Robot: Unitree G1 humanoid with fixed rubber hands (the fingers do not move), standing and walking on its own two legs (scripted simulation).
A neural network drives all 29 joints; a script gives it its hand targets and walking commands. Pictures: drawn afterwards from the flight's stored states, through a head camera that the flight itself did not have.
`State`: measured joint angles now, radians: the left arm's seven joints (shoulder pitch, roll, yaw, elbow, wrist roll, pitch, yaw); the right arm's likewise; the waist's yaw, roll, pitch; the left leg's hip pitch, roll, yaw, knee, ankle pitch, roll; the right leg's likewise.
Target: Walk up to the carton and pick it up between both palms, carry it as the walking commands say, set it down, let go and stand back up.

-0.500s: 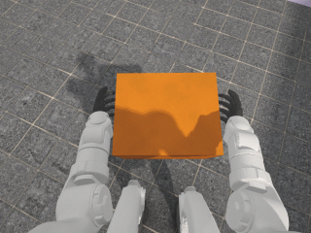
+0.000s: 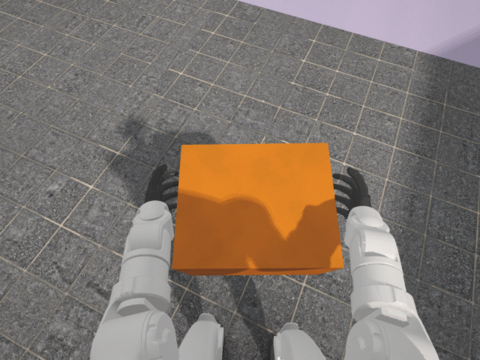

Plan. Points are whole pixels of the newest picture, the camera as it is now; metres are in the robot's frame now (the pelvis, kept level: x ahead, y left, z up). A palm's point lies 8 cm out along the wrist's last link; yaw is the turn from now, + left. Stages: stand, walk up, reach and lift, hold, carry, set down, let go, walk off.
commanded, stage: reach and lift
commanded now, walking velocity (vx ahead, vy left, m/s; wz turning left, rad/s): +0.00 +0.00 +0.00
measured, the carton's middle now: (254, 214) +0.39 +0.00 -0.12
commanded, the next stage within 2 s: none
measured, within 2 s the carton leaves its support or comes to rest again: neither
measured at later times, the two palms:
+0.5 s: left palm (139, 196) +0.35 +0.19 +0.04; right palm (377, 205) +0.35 -0.18 +0.05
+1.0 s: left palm (127, 189) +0.33 +0.18 +0.10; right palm (403, 198) +0.33 -0.18 +0.11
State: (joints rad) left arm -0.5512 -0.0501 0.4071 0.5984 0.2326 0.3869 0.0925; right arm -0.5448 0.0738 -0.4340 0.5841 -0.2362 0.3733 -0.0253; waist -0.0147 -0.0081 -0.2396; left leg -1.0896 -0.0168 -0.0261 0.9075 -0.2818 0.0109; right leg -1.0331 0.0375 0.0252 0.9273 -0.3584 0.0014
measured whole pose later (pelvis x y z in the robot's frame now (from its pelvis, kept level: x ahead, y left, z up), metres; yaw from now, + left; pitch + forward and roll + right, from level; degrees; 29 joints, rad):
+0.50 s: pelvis +0.02 +0.01 +0.05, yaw +0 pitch +13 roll -1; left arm -0.43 -0.07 0.39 0.52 0.26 0.46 0.03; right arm -0.41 0.10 -0.42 0.47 -0.30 0.47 0.07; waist -0.02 -0.01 -0.15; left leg -0.64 -0.02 -0.02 0.62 -0.21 0.02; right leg -0.59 0.02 0.04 0.63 -0.28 0.01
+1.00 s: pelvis +0.04 -0.01 +0.07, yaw +0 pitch -1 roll +0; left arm -0.29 -0.08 0.31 0.37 0.27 0.62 -0.01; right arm -0.28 0.11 -0.33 0.36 -0.29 0.60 0.04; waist 0.00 -0.01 -0.08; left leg -0.20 -0.02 -0.02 0.37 -0.15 0.01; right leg -0.15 0.02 0.05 0.39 -0.22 -0.01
